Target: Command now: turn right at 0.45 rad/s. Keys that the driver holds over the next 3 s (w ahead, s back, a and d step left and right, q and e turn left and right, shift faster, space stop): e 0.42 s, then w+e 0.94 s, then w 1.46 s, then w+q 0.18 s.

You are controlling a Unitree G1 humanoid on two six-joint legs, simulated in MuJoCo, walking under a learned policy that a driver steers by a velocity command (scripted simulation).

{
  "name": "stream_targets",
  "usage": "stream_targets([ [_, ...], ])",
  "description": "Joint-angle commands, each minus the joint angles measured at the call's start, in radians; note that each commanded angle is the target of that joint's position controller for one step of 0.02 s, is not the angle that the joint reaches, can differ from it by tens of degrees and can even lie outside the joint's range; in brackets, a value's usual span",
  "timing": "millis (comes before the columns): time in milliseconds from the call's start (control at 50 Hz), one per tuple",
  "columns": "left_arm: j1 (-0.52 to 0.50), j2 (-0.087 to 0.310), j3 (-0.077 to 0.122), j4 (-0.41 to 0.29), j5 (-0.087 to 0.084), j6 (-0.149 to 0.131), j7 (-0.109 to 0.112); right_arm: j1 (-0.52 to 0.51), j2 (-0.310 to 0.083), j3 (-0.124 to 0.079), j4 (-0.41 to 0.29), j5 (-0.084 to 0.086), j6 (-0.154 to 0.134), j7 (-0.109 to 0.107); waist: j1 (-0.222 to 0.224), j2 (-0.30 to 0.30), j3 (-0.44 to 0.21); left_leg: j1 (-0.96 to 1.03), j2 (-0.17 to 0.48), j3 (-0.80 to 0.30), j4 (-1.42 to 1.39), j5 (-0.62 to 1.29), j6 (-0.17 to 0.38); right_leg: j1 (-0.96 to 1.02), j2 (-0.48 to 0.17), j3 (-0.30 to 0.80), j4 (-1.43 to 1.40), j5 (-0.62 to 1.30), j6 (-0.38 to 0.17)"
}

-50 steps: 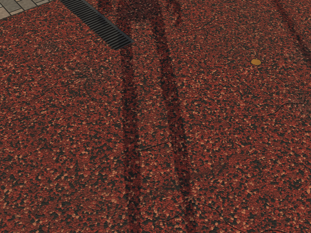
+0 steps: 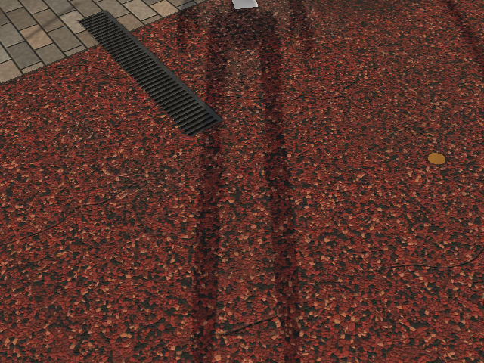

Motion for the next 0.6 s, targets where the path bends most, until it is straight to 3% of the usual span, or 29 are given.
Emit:
stream_targets([
  [20, 0.129, 0.188, 0.035, -0.059, 0.026, -0.031, 0.001, -0.07, -0.087, -0.018, -0.118, -0.004, -0.02, 0.002, 0.071, -0.218, -0.183, -0.343, -0.1, -0.136, 0.429, -0.239, -0.011, 0.384, -0.359, 0.618, -0.338, 0.511, -0.285],
  [40, 0.072, 0.175, 0.033, -0.081, 0.015, -0.044, 0.006, -0.042, -0.093, -0.019, -0.101, 0.007, -0.019, 0.007, 0.043, -0.131, -0.18, -0.355, -0.084, -0.153, 0.484, -0.186, -0.008, 0.371, -0.342, 0.552, -0.31, 0.524, -0.262],
  [60, 0.026, 0.167, 0.032, -0.095, -0.003, -0.045, 0.013, -0.034, -0.105, -0.024, -0.09, 0.006, -0.018, 0.006, 0.025, -0.076, -0.159, -0.364, -0.069, -0.155, 0.464, -0.116, -0.009, 0.343, -0.313, 0.494, -0.304, 0.507, -0.227],
  [80, -0.002, 0.153, 0.027, -0.101, -0.013, -0.038, 0.026, -0.037, -0.119, -0.029, -0.085, -0.002, -0.02, 0.001, 0.017, -0.066, -0.153, -0.34, -0.052, -0.159, 0.415, -0.055, -0.013, 0.312, -0.286, 0.452, -0.311, 0.468, -0.198],
  [120, -0.014, 0.146, 0.026, -0.106, -0.012, -0.016, 0.041, -0.037, -0.097, -0.025, -0.086, 0.0, -0.025, 0.003, 0.005, -0.104, -0.148, -0.264, -0.07, -0.132, 0.317, 0.009, -0.027, 0.252, -0.223, 0.399, -0.328, 0.41, -0.17],
  [200, -0.002, 0.158, 0.038, -0.121, -0.013, 0.003, 0.062, -0.059, -0.061, -0.007, -0.089, 0.01, -0.038, 0.021, 0.019, -0.136, -0.159, -0.167, -0.104, -0.128, 0.068, 0.069, -0.04, 0.243, -0.193, 0.406, -0.338, 0.315, -0.158],
  [300, -0.026, 0.159, 0.046, -0.147, -0.018, 0.022, 0.058, -0.04, -0.094, -0.015, -0.085, 0.02, -0.053, 0.05, 0.016, -0.191, -0.133, -0.026, -0.126, -0.125, -0.157, 0.12, -0.022, 0.187, -0.184, 0.503, -0.347, 0.222, -0.143],
  [340, -0.045, 0.15, 0.044, -0.158, -0.031, 0.031, 0.062, 0.009, -0.097, -0.021, -0.067, 0.02, -0.061, 0.059, -0.021, -0.179, -0.123, 0.096, -0.12, -0.104, -0.36, 0.254, 0.007, 0.142, -0.143, 0.501, -0.308, 0.177, -0.099],
  [360, -0.021, 0.123, 0.036, -0.159, -0.032, 0.032, 0.064, 0.028, -0.135, -0.033, -0.064, 0.011, -0.061, 0.057, -0.018, -0.133, -0.132, 0.197, -0.033, -0.157, -0.417, 0.301, 0.041, 0.066, -0.097, 0.464, -0.247, 0.067, -0.052],
  [380, 0.041, 0.064, 0.023, -0.154, -0.018, 0.031, 0.061, 0.023, -0.199, -0.043, -0.081, -0.01, -0.052, 0.049, 0.024, 0.084, -0.152, 0.281, 0.192, -0.364, -0.459, 0.368, 0.13, -0.052, 0.02, 0.308, -0.009, -0.184, 0.011],
  [400, 0.017, 0.113, 0.043, -0.187, -0.021, 0.015, 0.059, -0.012, -0.236, -0.05, -0.091, -0.055, -0.048, 0.058, 0.029, 0.279, -0.096, 0.172, 0.324, -0.569, -0.507, 0.437, 0.278, -0.193, 0.099, 0.182, 0.199, -0.336, 0.053],
  [420, 0.037, 0.186, 0.065, -0.166, -0.01, 0.011, 0.058, -0.075, -0.179, -0.035, -0.123, -0.053, -0.054, 0.057, 0.042, 0.18, -0.076, 0.137, 0.32, -0.516, -0.504, 0.413, 0.301, -0.191, 0.026, 0.194, 0.373, -0.279, 0.08],
  [440, 0.058, 0.196, 0.073, -0.144, -0.016, 0.017, 0.056, -0.11, -0.131, -0.023, -0.129, -0.034, -0.054, 0.052, 0.052, 0.125, -0.074, 0.131, 0.252, -0.415, -0.509, 0.272, 0.253, -0.201, 0.009, 0.172, 0.427, -0.187, 0.09],
  [460, 0.077, 0.162, 0.067, -0.124, -0.013, 0.028, 0.058, -0.117, -0.116, -0.016, -0.134, -0.015, -0.054, 0.045, 0.05, 0.119, -0.069, 0.155, 0.193, -0.35, -0.52, 0.136, 0.213, -0.229, -0.002, 0.145, 0.469, -0.115, 0.106],
  [480, 0.076, 0.142, 0.06, -0.128, -0.008, 0.033, 0.055, -0.107, -0.112, -0.013, -0.127, 0.002, -0.054, 0.037, 0.035, 0.139, -0.05, 0.177, 0.182, -0.325, -0.534, 0.078, 0.206, -0.278, -0.018, 0.126, 0.51, -0.064, 0.121],
  [540, -0.011, 0.102, 0.042, -0.175, -0.019, 0.015, 0.036, -0.008, -0.129, -0.014, -0.111, -0.003, -0.056, 0.023, -0.035, 0.145, -0.029, 0.245, 0.172, -0.265, -0.584, -0.015, 0.209, -0.344, -0.058, 0.053, 0.447, -0.002, 0.144],
  [600, -0.06, 0.079, 0.03, -0.211, -0.016, -0.003, 0.025, 0.058, -0.16, -0.026, -0.095, 0.0, -0.064, 0.026, -0.074, 0.139, -0.031, 0.314, 0.208, -0.245, -0.603, -0.014, 0.223, -0.352, -0.09, 0.04, 0.318, 0.005, 0.148],
])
